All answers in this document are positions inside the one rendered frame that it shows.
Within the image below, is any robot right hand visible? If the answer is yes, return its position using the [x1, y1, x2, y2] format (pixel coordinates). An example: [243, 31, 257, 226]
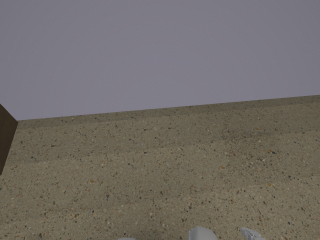
[240, 227, 266, 240]

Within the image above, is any robot right thigh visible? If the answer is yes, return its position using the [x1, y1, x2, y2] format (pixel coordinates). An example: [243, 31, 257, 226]
[187, 226, 218, 240]

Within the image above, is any cupboard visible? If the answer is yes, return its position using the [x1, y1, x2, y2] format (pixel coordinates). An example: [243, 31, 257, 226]
[0, 104, 18, 176]

